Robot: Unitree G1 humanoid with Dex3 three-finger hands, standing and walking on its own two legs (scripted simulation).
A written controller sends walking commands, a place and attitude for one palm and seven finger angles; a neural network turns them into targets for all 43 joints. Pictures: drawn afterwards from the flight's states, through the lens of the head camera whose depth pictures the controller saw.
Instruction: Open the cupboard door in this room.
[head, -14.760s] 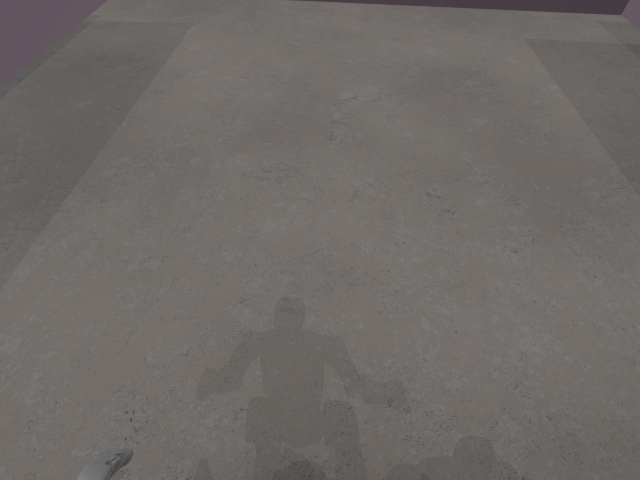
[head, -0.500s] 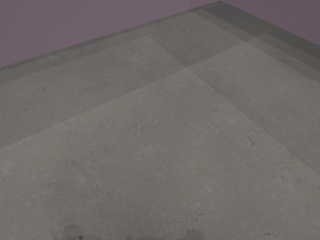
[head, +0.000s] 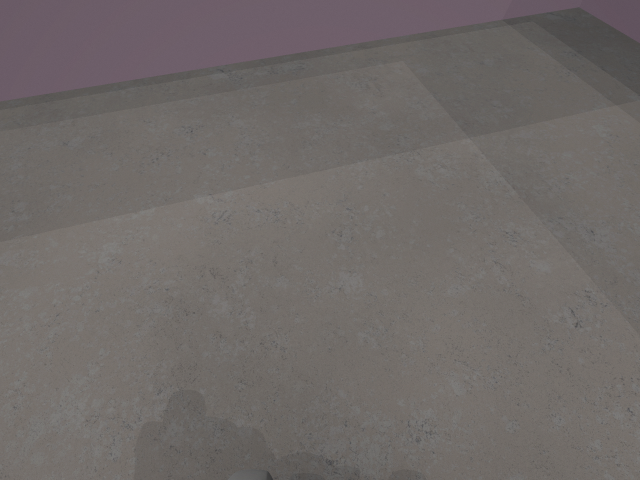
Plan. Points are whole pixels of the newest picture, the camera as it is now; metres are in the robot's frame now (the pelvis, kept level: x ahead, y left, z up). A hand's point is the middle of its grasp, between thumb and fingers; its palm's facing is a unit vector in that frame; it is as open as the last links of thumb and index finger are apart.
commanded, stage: turn or walk to find it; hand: left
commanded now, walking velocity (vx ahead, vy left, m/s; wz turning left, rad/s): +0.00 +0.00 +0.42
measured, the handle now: out of the picture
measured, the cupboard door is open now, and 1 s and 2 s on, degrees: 0 0 0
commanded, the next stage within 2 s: none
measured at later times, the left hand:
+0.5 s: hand out of the picture +0.04 +0.25 -0.16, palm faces +0.19 -0.95 -0.25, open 7.4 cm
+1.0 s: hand out of the picture -0.09 +0.16 -0.15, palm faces +0.44 -0.86 -0.27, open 7.3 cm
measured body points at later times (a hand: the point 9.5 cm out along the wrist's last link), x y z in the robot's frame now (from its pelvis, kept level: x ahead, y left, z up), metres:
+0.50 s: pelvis -0.03 +0.03 +0.00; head +0.00 +0.03 +0.45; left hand +0.03 +0.30 -0.14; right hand +0.07 -0.20 -0.15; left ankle -0.03 +0.13 -0.74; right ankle -0.01 -0.12 -0.69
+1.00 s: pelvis -0.05 -0.03 +0.00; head -0.01 -0.04 +0.45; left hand -0.12 +0.21 -0.13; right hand +0.09 -0.26 -0.16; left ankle -0.16 +0.11 -0.67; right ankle -0.01 -0.10 -0.74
